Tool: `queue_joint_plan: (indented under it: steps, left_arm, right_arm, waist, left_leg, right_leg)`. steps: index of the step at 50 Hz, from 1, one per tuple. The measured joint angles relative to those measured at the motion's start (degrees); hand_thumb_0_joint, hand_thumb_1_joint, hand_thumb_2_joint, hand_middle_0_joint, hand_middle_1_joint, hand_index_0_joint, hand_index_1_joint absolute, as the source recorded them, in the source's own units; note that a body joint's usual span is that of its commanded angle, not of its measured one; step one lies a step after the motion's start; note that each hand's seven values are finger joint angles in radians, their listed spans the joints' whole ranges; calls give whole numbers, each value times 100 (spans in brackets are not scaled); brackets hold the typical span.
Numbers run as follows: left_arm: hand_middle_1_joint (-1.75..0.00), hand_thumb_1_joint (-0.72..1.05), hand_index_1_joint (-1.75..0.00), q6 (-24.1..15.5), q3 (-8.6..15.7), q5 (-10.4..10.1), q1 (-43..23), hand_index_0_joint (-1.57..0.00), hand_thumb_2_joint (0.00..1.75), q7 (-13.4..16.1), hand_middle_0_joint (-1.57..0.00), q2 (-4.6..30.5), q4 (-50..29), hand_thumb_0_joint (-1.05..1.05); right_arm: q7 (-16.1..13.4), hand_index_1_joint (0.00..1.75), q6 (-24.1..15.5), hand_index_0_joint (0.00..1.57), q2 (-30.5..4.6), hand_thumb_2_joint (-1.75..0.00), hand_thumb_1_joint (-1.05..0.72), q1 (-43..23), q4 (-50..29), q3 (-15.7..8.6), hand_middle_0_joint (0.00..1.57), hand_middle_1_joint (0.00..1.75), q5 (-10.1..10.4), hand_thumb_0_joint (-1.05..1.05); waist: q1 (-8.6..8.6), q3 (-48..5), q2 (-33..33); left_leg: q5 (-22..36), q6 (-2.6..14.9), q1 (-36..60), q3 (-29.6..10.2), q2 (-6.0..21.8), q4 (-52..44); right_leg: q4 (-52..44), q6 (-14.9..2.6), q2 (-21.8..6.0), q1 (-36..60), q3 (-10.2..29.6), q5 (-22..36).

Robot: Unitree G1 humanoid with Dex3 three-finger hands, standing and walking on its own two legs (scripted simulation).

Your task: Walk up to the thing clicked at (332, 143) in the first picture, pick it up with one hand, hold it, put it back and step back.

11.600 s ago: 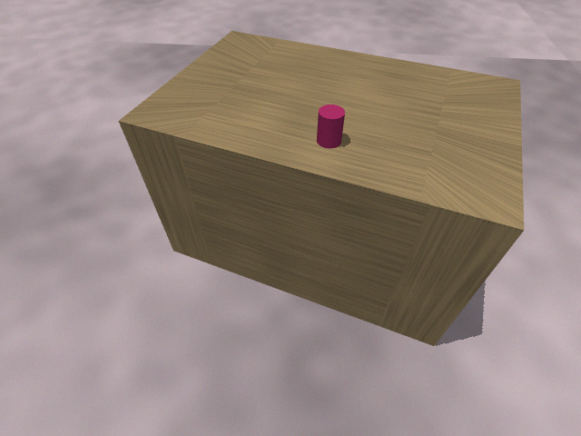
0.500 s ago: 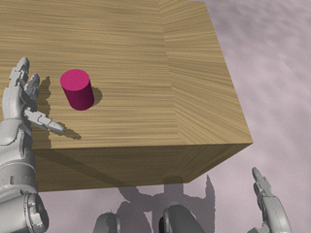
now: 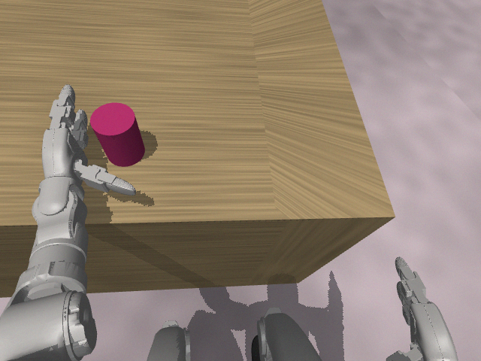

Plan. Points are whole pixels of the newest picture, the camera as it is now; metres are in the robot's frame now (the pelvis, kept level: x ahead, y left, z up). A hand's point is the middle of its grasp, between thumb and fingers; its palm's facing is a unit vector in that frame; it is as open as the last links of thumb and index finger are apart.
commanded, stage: rest palm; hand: left
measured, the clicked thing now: (120, 136) +0.50 +0.18 +0.02
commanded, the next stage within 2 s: close in 0.20 s
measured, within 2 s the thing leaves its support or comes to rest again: leaves its support in 1.22 s
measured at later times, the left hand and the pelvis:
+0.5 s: hand (119, 146) +0.47 +0.17 +0.03, palm faces +0.09 -1.00 +0.01, open 16.5 cm; pelvis +0.01 +0.00 +0.00, yaw +0 degrees
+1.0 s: hand (122, 140) +0.48 +0.17 +0.03, palm faces +0.06 -1.00 +0.02, open 9.8 cm; pelvis +0.01 +0.00 +0.00, yaw -1 degrees
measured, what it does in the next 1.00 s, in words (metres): stands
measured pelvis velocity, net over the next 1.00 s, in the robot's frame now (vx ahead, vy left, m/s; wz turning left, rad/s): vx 0.01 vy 0.00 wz -0.01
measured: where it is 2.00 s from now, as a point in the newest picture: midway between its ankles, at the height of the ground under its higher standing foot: outside the picture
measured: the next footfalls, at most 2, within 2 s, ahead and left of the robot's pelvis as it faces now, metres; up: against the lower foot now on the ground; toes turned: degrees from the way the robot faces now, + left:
none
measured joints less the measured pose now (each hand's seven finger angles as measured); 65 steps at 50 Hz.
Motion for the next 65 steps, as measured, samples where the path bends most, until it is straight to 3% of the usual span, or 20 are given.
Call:
queue_joint_plan:
  steps: [19, 27, 38, 46, 51, 58, 65]
  left_arm:
    - [-5, -60, -5, -237, -132, 132, 124, -13, 2, 396, -13, -302, -37, -1]
    - [-24, -56, -23, -202, -118, 199, 7, -36, 12, 482, -36, -187, -79, -1]
    - [-50, -46, -49, -131, 15, 162, -393, -66, 31, 313, -65, 110, 436, -1]
    - [-75, -28, -74, -128, -131, 143, -259, -91, 53, 337, -88, -71, 274, -1]
    - [-83, -30, -83, -161, -176, 182, -76, -88, 72, 441, -83, -245, 91, -1]
    - [-95, -29, -95, -166, -143, 182, -24, -80, 101, 450, -76, -187, -8, 0]
    - [-104, -34, -105, 45, -212, 143, -41, -77, 110, 401, -73, -141, -151, 0]
  right_arm:
    - [109, 5, 285, 6, 43, -5, 52, -20, -248, -100, 6, 6, -25, -1]
    - [86, 5, 383, 6, 19, -5, 51, -22, -361, -116, 6, 5, -18, -1]
    - [124, 5, 432, 6, 13, -5, 50, -83, -263, -48, 6, 5, -16, -1]
    - [118, 5, 406, 6, -10, -5, 49, -45, -266, -50, 6, 5, -20, -1]
    - [120, 5, 417, 6, 5, -5, 50, -54, -230, -60, 6, 5, -9, -1]
    - [119, 5, 438, 6, 80, -5, 51, -84, -198, -23, 6, 5, -9, -1]
    - [89, 5, 514, 6, 83, -6, 51, -66, -129, 8, 6, 5, 31, -1]
  waist:
    - [-57, -70, 68]
    - [-76, -66, 33]
    - [-144, -48, 81]
    - [-120, -78, 89]
    - [-92, -96, 94]
    - [-80, -62, 72]
    - [-12, -49, 97]
  left_leg:
    - [-128, 15, -160, 41, 5, 155]
    - [-133, 1, -91, 16, -1, 131]
    - [-91, 20, -135, 39, 8, 94]
    - [-93, 31, -117, 56, 11, 67]
    - [-107, 37, -38, 59, 14, 46]
    - [-98, 29, -30, 52, 4, 46]
    - [-69, 25, 123, 59, 5, -56]
  right_leg:
    - [165, 19, 6, -185, 48, -115]
    - [150, 10, 0, -110, 23, -135]
    - [84, 23, 11, -150, 46, -68]
    - [41, 36, 15, -131, 62, -56]
    - [17, 42, 17, -52, 63, -68]
    - [36, 33, 8, -48, 59, -73]
    - [-57, 31, 8, 100, 61, -48]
